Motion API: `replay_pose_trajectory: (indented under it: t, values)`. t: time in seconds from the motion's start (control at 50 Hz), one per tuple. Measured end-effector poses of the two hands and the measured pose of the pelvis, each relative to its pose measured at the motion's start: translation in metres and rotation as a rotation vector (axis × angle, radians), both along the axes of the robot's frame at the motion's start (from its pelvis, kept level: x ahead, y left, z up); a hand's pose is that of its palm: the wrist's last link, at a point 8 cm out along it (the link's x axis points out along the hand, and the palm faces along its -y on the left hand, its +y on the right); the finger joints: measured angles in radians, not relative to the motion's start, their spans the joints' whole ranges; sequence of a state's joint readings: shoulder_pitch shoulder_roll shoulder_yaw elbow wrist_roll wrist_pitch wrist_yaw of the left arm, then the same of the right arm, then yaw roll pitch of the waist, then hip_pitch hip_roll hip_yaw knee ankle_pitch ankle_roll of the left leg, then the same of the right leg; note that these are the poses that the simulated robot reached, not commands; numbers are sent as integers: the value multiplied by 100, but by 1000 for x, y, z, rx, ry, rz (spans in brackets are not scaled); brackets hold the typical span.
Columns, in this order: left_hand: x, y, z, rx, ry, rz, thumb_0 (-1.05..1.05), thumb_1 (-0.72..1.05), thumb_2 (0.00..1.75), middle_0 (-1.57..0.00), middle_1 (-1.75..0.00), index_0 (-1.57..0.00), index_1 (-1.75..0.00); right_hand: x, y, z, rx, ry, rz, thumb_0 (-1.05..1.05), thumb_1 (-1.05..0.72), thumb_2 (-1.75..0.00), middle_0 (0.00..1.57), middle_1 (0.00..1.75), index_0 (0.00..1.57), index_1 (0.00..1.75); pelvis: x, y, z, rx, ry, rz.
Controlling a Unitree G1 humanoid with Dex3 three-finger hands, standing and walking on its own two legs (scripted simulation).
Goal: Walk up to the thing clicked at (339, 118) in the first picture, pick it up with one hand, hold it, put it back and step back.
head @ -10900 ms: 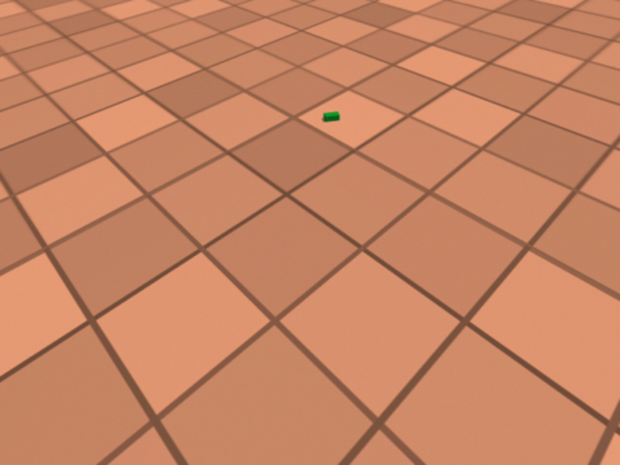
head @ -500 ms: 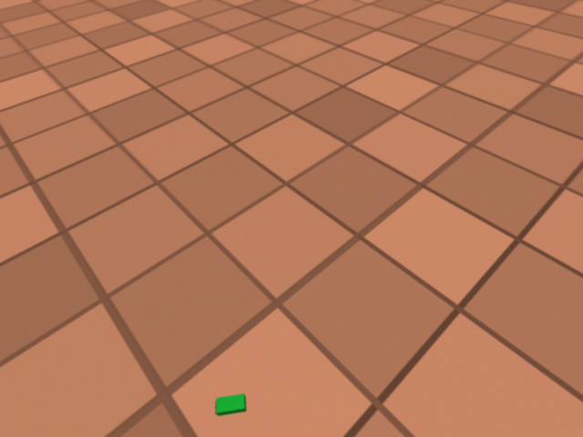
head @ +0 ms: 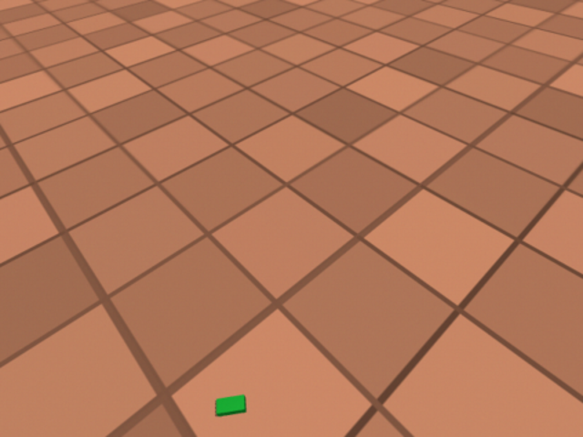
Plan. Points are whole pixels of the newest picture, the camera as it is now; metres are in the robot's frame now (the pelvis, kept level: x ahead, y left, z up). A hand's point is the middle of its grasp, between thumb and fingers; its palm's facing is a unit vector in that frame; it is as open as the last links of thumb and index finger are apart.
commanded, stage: stand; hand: left
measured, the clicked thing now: (231, 405) +0.38 +0.26 -0.77
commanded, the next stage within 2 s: walk up in 0.38 s
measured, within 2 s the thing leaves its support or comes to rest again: neither
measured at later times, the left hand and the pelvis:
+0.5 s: hand out of the picture +0.07 +0.26 -0.16, palm faces -0.01 -0.94 -0.34, open 7.4 cm; pelvis -0.01 +0.00 +0.00, yaw +0 degrees
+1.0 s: hand out of the picture +0.03 +0.25 -0.16, palm faces -0.01 -0.94 -0.33, open 7.4 cm; pelvis -0.04 -0.01 -0.01, yaw +0 degrees
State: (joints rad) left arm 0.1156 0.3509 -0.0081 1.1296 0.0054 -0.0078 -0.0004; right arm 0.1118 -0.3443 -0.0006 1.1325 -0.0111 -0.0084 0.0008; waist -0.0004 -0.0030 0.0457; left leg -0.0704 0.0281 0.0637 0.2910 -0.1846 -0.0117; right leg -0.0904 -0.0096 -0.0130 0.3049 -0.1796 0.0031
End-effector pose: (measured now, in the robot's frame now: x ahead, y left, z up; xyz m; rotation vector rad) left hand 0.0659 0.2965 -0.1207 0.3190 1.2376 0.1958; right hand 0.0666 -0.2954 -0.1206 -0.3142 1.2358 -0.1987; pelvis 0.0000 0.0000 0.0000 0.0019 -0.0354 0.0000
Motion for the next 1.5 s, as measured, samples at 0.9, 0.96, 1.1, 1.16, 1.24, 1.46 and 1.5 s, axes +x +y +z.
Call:
replay_pose_trajectory:
  t: [0.9, 0.96, 1.1, 1.16, 1.24, 1.46, 1.5]
  values:
    - [-32, -7, -5, -8, 8, 15, 0, 90, 89, -21, -30, -20, -30, -33, -17, -3, -9, 3, -23, 0, -91, -90, 21, 30, 20, 30, -39, -9, -6, 0, -6, 4]
    - [-36, -7, -7, -13, 13, 21, 0, 90, 89, -21, -30, -21, -30, -42, -17, -3, -10, 21, -24, 0, -91, -90, 21, 30, 20, 30, -40, -8, -6, -1, -4, 4]
    - [-38, -4, -9, -20, 15, 25, 0, 90, 89, -21, -30, -20, -30, -53, -14, -3, -15, 48, -30, 0, -91, -90, 21, 30, 20, 30, -39, -6, -7, -1, -1, 3]
    - [-37, -4, -9, -21, 14, 22, 0, 90, 89, -21, -29, -20, -30, -51, -13, -3, -14, 44, -30, 0, -91, -90, 21, 30, 20, 30, -38, -5, -7, -1, 0, 3]
    - [-33, -4, -8, -19, 9, 18, 0, 90, 89, -21, -29, -20, -30, -45, -11, -3, -11, 27, -25, 0, -90, -90, 21, 30, 20, 30, -37, -5, -7, -1, 2, 2]
    - [-20, -5, -3, -10, -22, 9, 0, 90, 89, -21, -29, -20, -30, -21, -12, -2, -4, -28, -5, 0, -90, -90, 21, 30, 20, 30, -33, -7, -6, 1, 3, 2]
    - [-18, -5, -3, -9, -27, 8, 0, 90, 89, -21, -29, -20, -30, -18, -12, -1, -4, -34, -2, 0, -91, -90, 21, 30, 20, 30, -33, -8, -6, 1, 3, 1]
